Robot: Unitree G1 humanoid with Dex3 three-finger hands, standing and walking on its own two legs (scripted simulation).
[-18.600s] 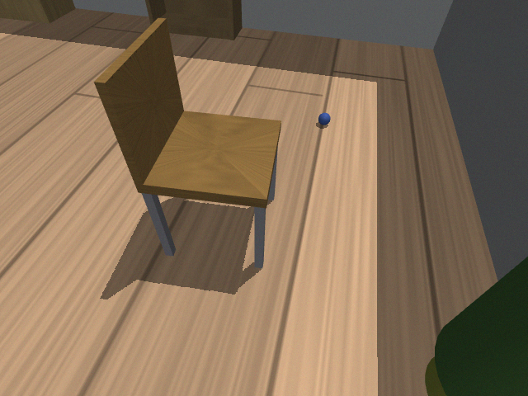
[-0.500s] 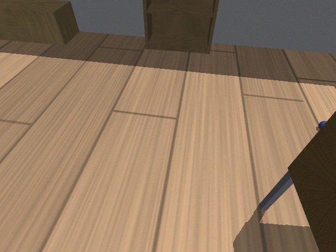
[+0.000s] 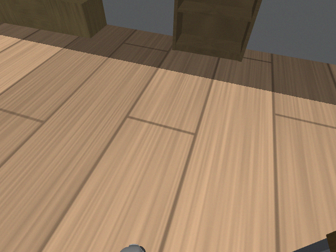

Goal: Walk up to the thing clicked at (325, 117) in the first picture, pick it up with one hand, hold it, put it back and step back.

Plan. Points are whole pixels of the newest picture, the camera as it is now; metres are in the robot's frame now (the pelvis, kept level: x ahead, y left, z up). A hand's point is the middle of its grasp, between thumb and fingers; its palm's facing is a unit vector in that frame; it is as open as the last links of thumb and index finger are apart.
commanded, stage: walk up
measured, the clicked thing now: out of the picture +0.85 -1.39 -0.72
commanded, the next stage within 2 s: none
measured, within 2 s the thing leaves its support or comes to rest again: neither
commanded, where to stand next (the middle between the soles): +1.25 -0.04 m, yaw -3 degrees
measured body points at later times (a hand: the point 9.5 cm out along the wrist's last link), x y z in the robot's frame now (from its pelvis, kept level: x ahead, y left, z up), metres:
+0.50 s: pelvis +0.29 -0.04 -0.01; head +0.29 -0.07 +0.43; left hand +0.40 +0.29 -0.09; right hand +0.32 -0.38 -0.14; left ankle +0.18 +0.11 -0.68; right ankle +0.37 -0.16 -0.73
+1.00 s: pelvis +0.54 +0.00 +0.00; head +0.56 +0.02 +0.45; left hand +0.59 +0.32 -0.13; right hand +0.63 -0.33 -0.08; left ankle +0.59 +0.10 -0.73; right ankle +0.48 -0.15 -0.66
